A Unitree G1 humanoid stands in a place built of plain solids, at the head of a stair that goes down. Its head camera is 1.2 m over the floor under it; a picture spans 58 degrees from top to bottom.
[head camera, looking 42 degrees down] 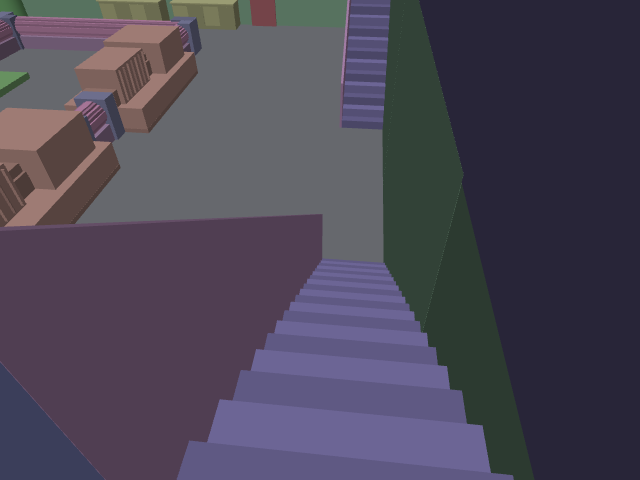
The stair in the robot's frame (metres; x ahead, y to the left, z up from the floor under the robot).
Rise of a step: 0.19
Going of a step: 0.24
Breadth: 1.00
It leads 6 degrees to the right of straight ahead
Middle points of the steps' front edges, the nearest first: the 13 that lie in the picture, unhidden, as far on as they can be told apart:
0.55 -0.08 -0.19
0.79 -0.11 -0.38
1.03 -0.13 -0.58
1.27 -0.16 -0.77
1.52 -0.18 -0.96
1.76 -0.21 -1.16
2.00 -0.23 -1.35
2.24 -0.26 -1.54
2.49 -0.28 -1.74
2.73 -0.31 -1.93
2.97 -0.33 -2.12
3.21 -0.36 -2.31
3.46 -0.38 -2.51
